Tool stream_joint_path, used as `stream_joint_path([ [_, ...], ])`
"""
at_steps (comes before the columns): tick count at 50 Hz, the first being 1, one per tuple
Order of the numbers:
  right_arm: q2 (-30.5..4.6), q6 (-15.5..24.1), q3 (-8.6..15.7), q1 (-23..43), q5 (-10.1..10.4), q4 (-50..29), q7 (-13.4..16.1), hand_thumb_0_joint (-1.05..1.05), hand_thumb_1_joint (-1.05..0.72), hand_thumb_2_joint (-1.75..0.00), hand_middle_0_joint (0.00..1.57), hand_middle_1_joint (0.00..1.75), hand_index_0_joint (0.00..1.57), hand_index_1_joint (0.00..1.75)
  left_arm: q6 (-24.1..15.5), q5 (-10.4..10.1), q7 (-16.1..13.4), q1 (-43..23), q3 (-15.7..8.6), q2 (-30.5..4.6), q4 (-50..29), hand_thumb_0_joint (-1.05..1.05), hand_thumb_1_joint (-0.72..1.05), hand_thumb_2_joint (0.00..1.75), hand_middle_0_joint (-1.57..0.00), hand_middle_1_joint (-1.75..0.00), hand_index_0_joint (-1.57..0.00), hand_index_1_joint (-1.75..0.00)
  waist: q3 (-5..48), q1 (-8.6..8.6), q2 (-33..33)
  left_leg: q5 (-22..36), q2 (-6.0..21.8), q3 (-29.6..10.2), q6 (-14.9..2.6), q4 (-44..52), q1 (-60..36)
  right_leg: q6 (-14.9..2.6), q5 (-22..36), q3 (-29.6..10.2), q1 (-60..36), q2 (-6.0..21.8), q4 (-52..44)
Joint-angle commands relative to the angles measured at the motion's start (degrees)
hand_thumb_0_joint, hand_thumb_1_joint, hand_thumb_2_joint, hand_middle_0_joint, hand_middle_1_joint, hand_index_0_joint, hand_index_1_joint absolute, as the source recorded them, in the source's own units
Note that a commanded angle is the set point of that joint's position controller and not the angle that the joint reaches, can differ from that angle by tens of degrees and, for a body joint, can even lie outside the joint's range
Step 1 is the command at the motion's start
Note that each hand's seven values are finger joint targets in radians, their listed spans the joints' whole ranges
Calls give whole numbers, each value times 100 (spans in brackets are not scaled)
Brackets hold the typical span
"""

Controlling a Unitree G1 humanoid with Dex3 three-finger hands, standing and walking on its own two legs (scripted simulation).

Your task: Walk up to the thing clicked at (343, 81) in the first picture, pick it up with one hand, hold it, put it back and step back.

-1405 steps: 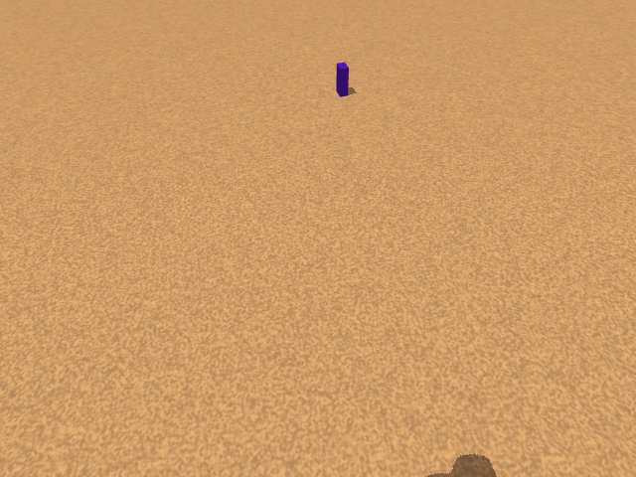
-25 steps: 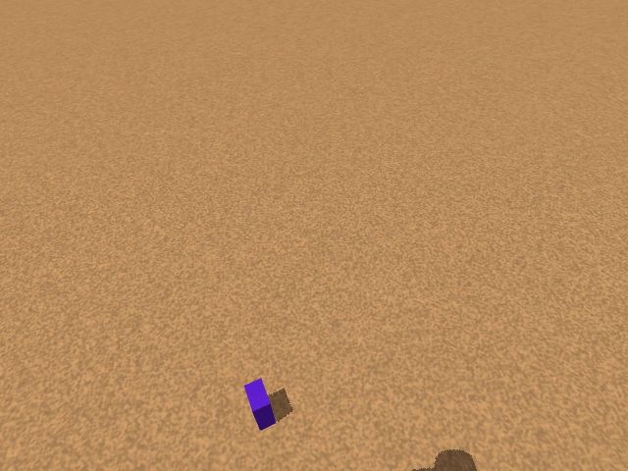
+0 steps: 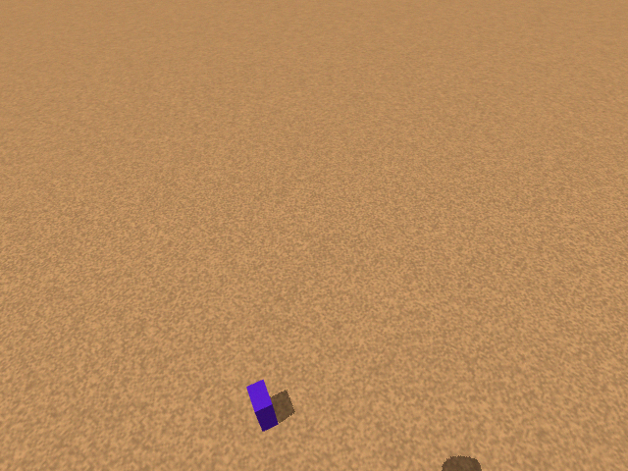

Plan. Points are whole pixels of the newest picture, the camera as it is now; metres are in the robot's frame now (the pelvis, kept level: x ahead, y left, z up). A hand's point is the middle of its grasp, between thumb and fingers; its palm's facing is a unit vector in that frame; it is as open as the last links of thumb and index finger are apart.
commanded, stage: stand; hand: left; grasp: from the side
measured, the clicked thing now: (263, 406) +0.44 +0.20 -0.70
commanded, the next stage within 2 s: step back in 1.22 s
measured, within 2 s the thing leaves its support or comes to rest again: neither
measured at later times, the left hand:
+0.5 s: hand out of the picture +0.08 +0.24 -0.16, palm faces -0.04 -0.94 -0.34, open 7.4 cm
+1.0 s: hand out of the picture +0.10 +0.23 -0.15, palm faces -0.04 -0.94 -0.34, open 7.4 cm
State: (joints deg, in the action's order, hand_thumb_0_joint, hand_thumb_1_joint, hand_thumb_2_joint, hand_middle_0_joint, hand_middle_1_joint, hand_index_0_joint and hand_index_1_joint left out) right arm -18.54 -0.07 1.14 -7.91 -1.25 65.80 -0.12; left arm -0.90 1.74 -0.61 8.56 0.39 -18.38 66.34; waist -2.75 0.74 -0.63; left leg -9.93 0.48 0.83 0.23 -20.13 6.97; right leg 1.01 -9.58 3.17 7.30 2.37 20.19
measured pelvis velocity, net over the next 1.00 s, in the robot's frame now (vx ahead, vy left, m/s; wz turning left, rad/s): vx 0.02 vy -0.01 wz -0.02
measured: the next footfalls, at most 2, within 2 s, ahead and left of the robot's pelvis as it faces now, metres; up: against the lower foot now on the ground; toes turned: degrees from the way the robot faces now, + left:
right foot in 1.92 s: -0.07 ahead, -0.09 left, +0.00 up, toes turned -1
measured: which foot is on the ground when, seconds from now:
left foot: down 0.00-1.00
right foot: down 0.00-1.00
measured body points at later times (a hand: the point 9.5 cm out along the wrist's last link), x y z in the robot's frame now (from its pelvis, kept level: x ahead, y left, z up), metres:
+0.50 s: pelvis +0.01 -0.01 +0.00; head +0.01 -0.02 +0.45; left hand +0.08 +0.28 -0.13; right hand +0.07 -0.30 -0.14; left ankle +0.01 +0.12 -0.75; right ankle +0.02 -0.13 -0.75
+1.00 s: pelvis +0.02 -0.01 +0.00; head +0.03 -0.02 +0.45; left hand +0.10 +0.28 -0.13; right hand +0.09 -0.31 -0.14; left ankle +0.01 +0.12 -0.75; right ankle +0.02 -0.13 -0.75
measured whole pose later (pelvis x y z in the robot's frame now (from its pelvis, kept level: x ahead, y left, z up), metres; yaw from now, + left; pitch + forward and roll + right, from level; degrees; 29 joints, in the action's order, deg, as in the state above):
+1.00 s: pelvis +0.02 -0.01 +0.00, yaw -1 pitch -2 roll +0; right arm -19.6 0.5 0.2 -5.9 -0.7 66.2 0.1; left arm -1.0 0.9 -0.1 5.4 0.1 -18.7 66.3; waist -2.5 0.1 -0.8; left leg -10.4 1.9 1.6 1.4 -17.2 4.6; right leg 0.1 -10.2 2.4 5.8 0.9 18.1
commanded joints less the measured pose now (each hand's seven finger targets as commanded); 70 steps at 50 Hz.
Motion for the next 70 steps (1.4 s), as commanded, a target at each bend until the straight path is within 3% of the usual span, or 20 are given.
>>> stream_joint_path([
  [1,-1095,131,172,258,-2,-300,95,0,-90,-90,20,30,20,30,-123,-52,-91,-269,-222,-1175,-285,0,90,90,-20,-30,-20,-30,232,-17,-14,165,572,-568,-109,513,150,-151,79,-627,-98,555,-446],
  [11,-1137,123,141,233,18,-243,93,0,-90,-90,20,30,20,30,-117,-61,-78,-340,-218,-1215,-229,0,90,90,-20,-30,-20,-30,239,-56,148,313,616,-526,-101,540,45,-147,93,-625,-47,542,-507],
  [15,-1154,122,137,234,14,-243,88,0,-90,-90,20,30,20,30,-110,-64,-69,-376,-231,-1232,-244,0,90,90,-20,-30,-20,-30,228,-52,111,128,609,-505,-98,559,151,-156,-40,-637,-92,536,-526],
  [19,-1174,142,140,292,18,-265,93,0,-90,-90,20,30,20,30,-134,-72,-66,-386,-221,-1203,-254,0,90,90,-20,-30,-20,-30,407,-43,98,637,666,-495,-101,479,-57,-167,565,-637,-217,580,-467],
  [24,-1170,154,127,267,23,-235,94,0,-90,-90,20,30,20,30,-122,-95,-59,-437,-232,-1227,-263,0,90,90,-20,-30,-20,-30,412,-61,117,708,684,-461,-72,526,-121,-173,692,-632,-205,567,-472],
  [28,-1160,134,127,308,25,-226,85,0,-90,-90,20,30,20,30,-112,-82,-58,-437,-235,-1226,-238,0,90,90,-20,-30,-20,-30,224,-65,139,287,660,-471,-66,572,26,-136,162,-629,-89,522,-583],
  [31,-1169,128,125,312,18,-228,74,0,-90,-90,20,30,20,30,-109,-86,-52,-449,-236,-1206,-257,0,90,90,-20,-30,-20,-30,194,-54,93,249,658,-453,-70,570,89,-153,111,-657,-81,526,-605],
  [41,-1223,171,126,334,43,-265,100,0,-90,-90,20,30,20,30,-136,-107,-58,-463,-255,-1228,-301,0,90,90,-20,-30,-20,-30,638,-82,64,1284,763,-413,-74,407,-358,-171,1444,-618,-364,592,-371],
  [47,-1218,158,116,358,41,-261,116,0,-90,-90,20,30,20,30,-110,-111,-52,-471,-262,-1244,-302,0,90,90,-20,-30,-20,-30,504,-63,63,1137,760,-392,-62,493,-308,-163,1250,-608,-298,569,-406],
  [51,-1232,133,116,349,33,-259,98,0,-90,-90,20,30,20,30,-109,-106,-49,-488,-259,-1231,-294,0,90,90,-20,-30,-20,-30,288,-77,66,588,729,-401,-54,568,-103,-136,717,-654,-195,557,-552],
  [54,-1234,151,128,381,36,-305,95,0,-90,-90,20,30,20,30,-124,-98,-49,-520,-279,-1282,-337,0,90,90,-20,-30,-20,-30,469,-91,56,791,759,-392,-82,522,-244,-174,951,-662,-257,578,-489],
  [60,-1222,160,126,364,33,-309,89,0,-90,-90,20,30,20,30,-124,-114,-39,-537,-284,-1280,-349,0,90,90,-20,-30,-20,-30,417,-89,106,655,750,-412,-63,577,-133,-178,720,-659,-259,568,-509],
  [61,-1516,52,253,565,54,-468,58,0,-90,-90,20,30,20,30,-58,-212,-40,-492,-576,-1721,-532,0,90,90,-20,-30,-20,-30,-248,-39,177,1351,608,-474,-210,-88,304,-238,1794,-792,200,509,-115],
  [62,-1425,18,254,439,100,-559,62,0,-90,-90,20,30,20,30,-40,-230,-60,-400,-599,-1737,-605,0,90,90,-20,-30,-20,-30,13,-74,246,1510,572,-347,-224,-355,283,-341,2150,-786,52,577,18],
  [64,-1342,-32,276,300,141,-720,47,0,-90,-90,20,30,20,30,-14,-234,-65,-330,-658,-1767,-830,0,90,90,-20,-30,-20,-30,445,-94,387,1224,325,-201,-207,-983,249,-635,2414,-1028,19,827,42],
  [65,-1319,-68,298,223,138,-793,43,0,-90,-90,20,30,20,30,9,-206,-70,-408,-689,-1802,-958,0,90,90,-20,-30,-20,-30,636,-114,523,888,166,-109,-195,-1308,335,-842,2389,-1183,-31,1013,17],
  [67,-1317,-177,377,107,108,-906,16,0,-90,-90,20,30,20,30,53,-105,-83,-722,-718,-1901,-1242,0,90,90,-20,-30,-20,-30,720,-129,1051,-1126,-200,-94,-202,-2388,586,-1357,2311,-1677,247,1595,-70],
  [68,-1307,-227,406,7,90,-982,8,0,-90,-90,20,30,20,30,65,-47,-91,-785,-732,-1911,-1374,0,90,90,-20,-30,-20,-30,689,-133,1142,-1938,-232,-294,-262,-2975,828,-1577,2378,-1745,340,1788,58],
  [69,-1304,-256,423,-141,97,-1043,-9,0,-90,-90,20,30,20,30,75,-22,-93,-865,-746,-1915,-1498,0,90,90,-20,-30,-20,-30,654,-201,1153,-2108,-182,-476,-315,-3300,833,-1630,2380,-1630,573,1830,186],
  [70,-1315,-254,446,-253,120,-1092,-18,0,-90,-90,20,30,20,30,91,-8,-104,-978,-705,-1840,-1607,0,90,90,-20,-30,-20,-30,643,-271,1177,-2037,-112,-534,-346,-3210,802,-1560,2443,-1507,666,1729,358],
])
